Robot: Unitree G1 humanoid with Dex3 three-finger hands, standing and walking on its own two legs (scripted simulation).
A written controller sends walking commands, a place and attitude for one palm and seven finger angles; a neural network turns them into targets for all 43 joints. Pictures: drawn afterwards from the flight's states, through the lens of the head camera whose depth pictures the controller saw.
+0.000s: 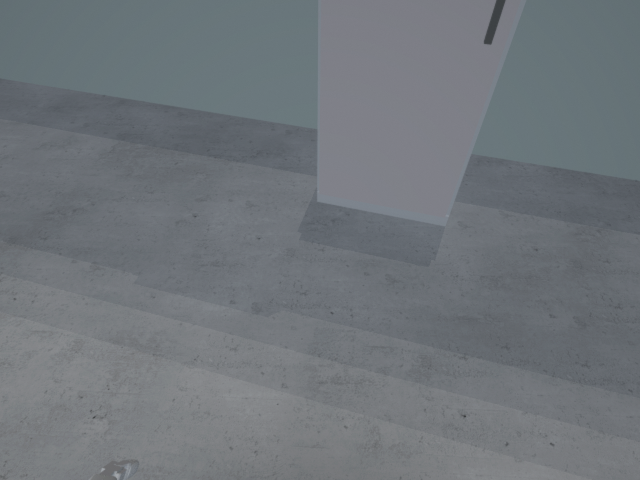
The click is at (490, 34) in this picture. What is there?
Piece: fridge door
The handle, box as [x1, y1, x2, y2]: [484, 0, 505, 44]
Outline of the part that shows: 505,0 496,0 484,39 484,43 491,43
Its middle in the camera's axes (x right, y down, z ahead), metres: +0.48 -0.66 +1.01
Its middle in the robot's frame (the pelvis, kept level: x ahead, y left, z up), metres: +1.24 -0.41 +0.18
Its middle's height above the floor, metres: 0.95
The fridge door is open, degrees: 0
